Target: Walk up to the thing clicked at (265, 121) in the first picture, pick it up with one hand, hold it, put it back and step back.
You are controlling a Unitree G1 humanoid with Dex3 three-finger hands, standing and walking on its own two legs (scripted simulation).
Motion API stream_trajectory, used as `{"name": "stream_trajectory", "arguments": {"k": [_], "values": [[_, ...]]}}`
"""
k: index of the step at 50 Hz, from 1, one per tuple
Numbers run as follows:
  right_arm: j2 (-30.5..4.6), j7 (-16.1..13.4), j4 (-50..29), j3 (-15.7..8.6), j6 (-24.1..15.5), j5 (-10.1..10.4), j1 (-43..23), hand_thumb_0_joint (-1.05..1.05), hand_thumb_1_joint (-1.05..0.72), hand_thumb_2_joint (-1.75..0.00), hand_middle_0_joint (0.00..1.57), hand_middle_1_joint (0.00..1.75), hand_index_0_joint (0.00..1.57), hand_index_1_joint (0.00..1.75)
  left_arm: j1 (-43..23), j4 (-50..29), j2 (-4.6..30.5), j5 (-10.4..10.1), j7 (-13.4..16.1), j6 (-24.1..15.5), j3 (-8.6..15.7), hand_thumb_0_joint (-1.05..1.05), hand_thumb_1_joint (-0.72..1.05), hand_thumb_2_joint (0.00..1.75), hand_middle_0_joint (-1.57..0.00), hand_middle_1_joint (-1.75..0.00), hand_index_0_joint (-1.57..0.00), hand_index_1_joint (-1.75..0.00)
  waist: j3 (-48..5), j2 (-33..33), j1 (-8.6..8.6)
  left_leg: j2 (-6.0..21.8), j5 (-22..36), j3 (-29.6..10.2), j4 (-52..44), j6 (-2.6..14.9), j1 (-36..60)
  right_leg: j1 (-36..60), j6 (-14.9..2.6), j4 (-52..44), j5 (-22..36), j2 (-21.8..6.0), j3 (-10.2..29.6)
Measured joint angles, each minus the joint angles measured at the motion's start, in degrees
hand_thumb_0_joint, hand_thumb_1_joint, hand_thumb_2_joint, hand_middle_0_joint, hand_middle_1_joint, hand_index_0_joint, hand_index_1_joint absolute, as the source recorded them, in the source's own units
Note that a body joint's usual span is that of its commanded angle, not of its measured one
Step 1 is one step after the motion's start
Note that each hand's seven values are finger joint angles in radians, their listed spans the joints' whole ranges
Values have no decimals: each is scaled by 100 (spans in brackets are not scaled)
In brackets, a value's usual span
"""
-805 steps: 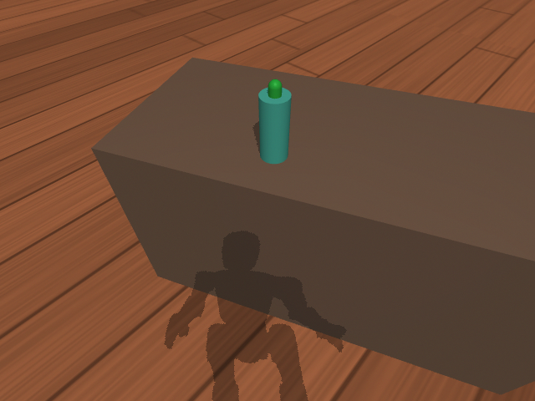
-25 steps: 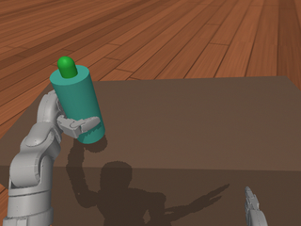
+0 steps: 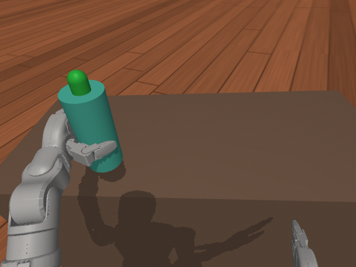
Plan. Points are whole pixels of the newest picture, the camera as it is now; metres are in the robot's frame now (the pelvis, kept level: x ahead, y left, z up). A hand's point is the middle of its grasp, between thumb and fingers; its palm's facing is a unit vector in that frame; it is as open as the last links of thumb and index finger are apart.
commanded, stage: hold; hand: left
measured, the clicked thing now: (92, 122) +0.32 +0.16 +0.24
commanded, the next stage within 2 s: crouch in 1.18 s
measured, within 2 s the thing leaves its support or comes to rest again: neither
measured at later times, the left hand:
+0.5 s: hand (95, 129) +0.33 +0.17 +0.22, palm faces +0.08 -1.00 -0.04, open 10.6 cm
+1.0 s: hand (96, 129) +0.33 +0.17 +0.22, palm faces +0.08 -1.00 -0.05, open 10.6 cm
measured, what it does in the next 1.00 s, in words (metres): stands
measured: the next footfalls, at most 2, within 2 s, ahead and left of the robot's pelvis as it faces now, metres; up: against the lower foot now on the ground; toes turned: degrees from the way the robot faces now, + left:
none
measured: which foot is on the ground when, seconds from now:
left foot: down 0.00-1.00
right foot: down 0.00-1.00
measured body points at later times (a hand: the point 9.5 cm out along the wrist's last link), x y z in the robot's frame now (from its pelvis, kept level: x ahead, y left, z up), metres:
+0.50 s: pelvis +0.00 +0.00 +0.00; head -0.04 -0.03 +0.45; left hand +0.32 +0.22 +0.22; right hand +0.17 -0.25 -0.07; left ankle +0.04 +0.11 -0.73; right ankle -0.01 -0.13 -0.73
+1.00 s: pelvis +0.00 +0.00 +0.00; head -0.04 -0.03 +0.45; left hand +0.32 +0.22 +0.22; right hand +0.17 -0.25 -0.07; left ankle +0.04 +0.11 -0.73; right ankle -0.01 -0.13 -0.73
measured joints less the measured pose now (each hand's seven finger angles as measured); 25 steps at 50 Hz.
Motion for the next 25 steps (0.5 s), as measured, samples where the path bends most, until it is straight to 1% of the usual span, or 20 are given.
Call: {"name": "stream_trajectory", "arguments": {"k": [7,13,20,25], "values": [[11,-21,79,-10,-50,-16,-35,-2,51,-7,5,5,5,5,-122,71,29,-21,14,-45,32,-1,-55,113,-68,-114,-72,-115,4,6,0,-1,7,2,5,9,-9,-2,7,-11,17,-1,2],[10,-3,130,-13,-58,-11,-34,-2,51,-7,5,5,5,5,-274,183,28,12,-5,-31,44,-1,-55,113,-68,-114,-71,-116,-11,24,18,-7,25,5,-12,14,-13,-7,11,-27,34,-7,5],[-3,37,166,-34,-54,-6,-56,-2,51,-7,5,5,5,5,-265,199,-34,-26,-57,10,7,-1,-55,113,-68,-114,-71,-116,-42,36,13,-9,34,18,-23,20,-26,-28,16,-31,44,-10,18],[-3,52,64,-53,-17,5,-19,-2,51,-7,5,5,5,5,-178,138,-29,-37,-13,-3,22,-1,-55,113,-68,-114,-71,-116,-14,35,2,5,31,27,-21,11,-24,-33,10,-26,45,3,28]]}}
